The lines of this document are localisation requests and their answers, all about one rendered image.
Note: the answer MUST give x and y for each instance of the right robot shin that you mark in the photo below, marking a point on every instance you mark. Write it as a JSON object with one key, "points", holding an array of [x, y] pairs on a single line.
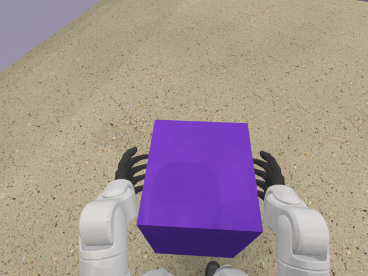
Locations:
{"points": [[224, 267]]}

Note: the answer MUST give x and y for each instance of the robot right foot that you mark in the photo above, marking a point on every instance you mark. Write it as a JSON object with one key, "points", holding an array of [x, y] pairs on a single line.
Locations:
{"points": [[211, 268]]}

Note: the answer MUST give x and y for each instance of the carton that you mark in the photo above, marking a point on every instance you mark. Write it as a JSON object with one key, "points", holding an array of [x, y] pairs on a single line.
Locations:
{"points": [[199, 195]]}

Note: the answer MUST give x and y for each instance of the left robot hand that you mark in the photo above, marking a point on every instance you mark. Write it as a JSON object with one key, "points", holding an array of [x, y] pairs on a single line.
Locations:
{"points": [[126, 171]]}

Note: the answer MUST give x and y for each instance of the right robot forearm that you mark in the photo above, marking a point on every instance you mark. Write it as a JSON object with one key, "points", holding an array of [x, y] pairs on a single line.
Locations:
{"points": [[302, 233]]}

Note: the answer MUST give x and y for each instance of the left robot forearm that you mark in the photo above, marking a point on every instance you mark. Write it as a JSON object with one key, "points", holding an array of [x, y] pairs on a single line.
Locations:
{"points": [[103, 224]]}

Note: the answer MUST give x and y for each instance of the right robot hand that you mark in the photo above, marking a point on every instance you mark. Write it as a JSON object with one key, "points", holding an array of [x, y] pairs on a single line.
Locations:
{"points": [[272, 176]]}

